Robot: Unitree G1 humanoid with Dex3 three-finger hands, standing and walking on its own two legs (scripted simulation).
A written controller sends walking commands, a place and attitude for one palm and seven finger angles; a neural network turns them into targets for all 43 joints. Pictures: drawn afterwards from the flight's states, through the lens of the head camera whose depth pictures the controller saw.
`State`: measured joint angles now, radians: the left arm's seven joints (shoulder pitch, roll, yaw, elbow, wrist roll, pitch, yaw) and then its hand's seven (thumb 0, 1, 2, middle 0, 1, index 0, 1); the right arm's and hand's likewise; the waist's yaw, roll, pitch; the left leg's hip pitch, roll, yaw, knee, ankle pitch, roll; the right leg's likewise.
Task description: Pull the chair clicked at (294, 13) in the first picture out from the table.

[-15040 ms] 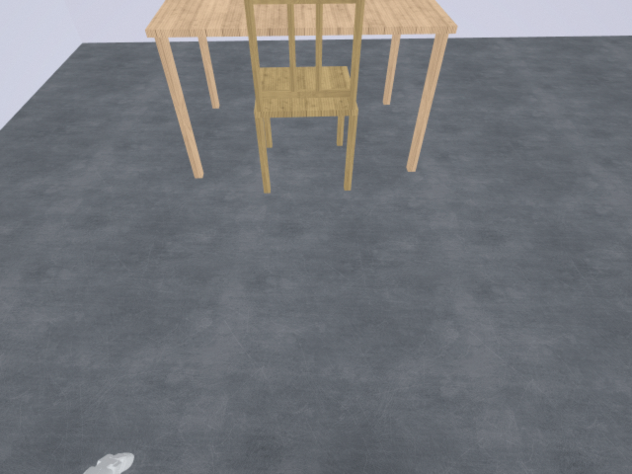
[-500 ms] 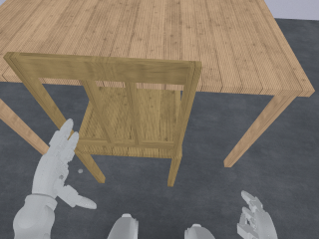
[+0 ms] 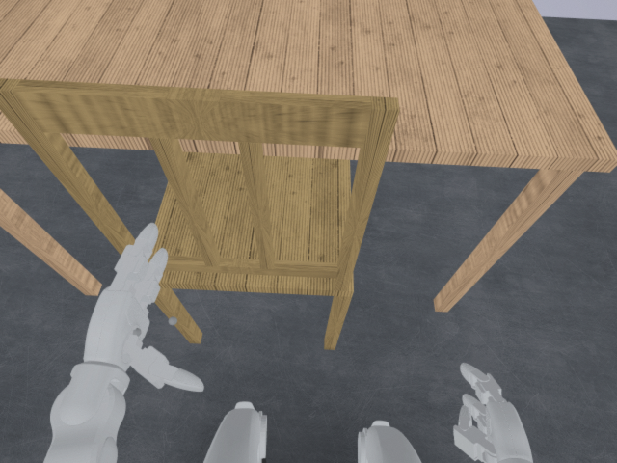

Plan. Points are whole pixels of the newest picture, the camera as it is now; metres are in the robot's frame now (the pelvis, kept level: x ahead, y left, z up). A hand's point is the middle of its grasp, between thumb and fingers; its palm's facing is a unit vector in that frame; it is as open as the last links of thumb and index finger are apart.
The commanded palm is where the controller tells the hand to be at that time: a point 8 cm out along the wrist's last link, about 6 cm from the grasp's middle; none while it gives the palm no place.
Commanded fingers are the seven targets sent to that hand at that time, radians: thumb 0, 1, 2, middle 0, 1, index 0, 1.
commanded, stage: aim the fingers beside a spindle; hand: left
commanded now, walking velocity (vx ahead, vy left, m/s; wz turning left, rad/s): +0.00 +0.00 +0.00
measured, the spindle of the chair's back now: (193, 212) +0.45 +0.19 +0.01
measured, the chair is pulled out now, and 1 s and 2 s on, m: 0.00 0.00 0.00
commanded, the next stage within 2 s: none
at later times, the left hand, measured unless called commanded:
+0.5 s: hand (192, 300) +0.31 +0.16 +0.02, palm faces -0.04 -1.00 -0.06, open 16.9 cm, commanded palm +0.29 +0.21 +0.01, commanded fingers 0.00 -0.50 0.30 -0.06 -0.08 -0.06 -0.08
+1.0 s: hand (201, 313) +0.30 +0.15 +0.01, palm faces -0.10 -0.99 -0.02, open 16.9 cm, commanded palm +0.29 +0.21 +0.02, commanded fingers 0.00 -0.50 0.30 -0.06 -0.08 -0.06 -0.08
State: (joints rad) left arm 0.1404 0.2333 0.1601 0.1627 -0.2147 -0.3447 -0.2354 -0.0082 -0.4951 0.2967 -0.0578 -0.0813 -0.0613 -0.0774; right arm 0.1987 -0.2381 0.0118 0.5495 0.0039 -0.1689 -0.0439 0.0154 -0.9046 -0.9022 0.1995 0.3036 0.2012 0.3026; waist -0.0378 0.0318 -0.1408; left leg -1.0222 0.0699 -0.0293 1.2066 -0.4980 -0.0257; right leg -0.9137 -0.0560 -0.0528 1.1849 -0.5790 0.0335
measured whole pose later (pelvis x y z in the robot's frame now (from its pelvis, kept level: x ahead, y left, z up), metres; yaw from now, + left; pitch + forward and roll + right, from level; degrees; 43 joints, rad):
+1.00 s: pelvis +0.00 +0.00 -0.01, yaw +0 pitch +21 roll -2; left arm 0.05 0.21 0.11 0.22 -0.20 -0.37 -0.22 -0.01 -0.50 0.30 -0.05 -0.08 -0.06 -0.08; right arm 0.19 -0.25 -0.01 0.56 0.00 -0.12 -0.04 0.01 -0.91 -0.90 0.20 0.30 0.20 0.30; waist -0.04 0.04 -0.14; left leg -1.12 0.07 -0.04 1.27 -0.51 -0.03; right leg -1.01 -0.06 -0.05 1.25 -0.60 0.03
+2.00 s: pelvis -0.01 +0.00 -0.02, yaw +0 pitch +21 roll -2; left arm 0.04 0.21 0.09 0.19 -0.16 -0.35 -0.14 -0.01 -0.49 0.30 -0.06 -0.08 -0.06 -0.08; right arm 0.18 -0.24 0.00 0.53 0.00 -0.08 -0.03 0.01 -0.91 -0.90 0.20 0.30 0.20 0.30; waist -0.05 0.04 -0.14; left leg -1.13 0.07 -0.03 1.28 -0.52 -0.03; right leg -1.02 -0.05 -0.05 1.27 -0.60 0.03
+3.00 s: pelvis -0.01 +0.01 -0.02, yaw -1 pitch +21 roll -3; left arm 0.09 0.21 0.08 0.16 -0.18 -0.35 -0.19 -0.01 -0.49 0.30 -0.05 -0.08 -0.06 -0.08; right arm 0.19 -0.24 0.00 0.54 0.00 -0.12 -0.04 0.01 -0.91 -0.90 0.20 0.30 0.20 0.30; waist -0.05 0.03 -0.15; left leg -1.14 0.07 -0.03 1.29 -0.52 -0.01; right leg -1.02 -0.05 -0.04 1.25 -0.59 0.04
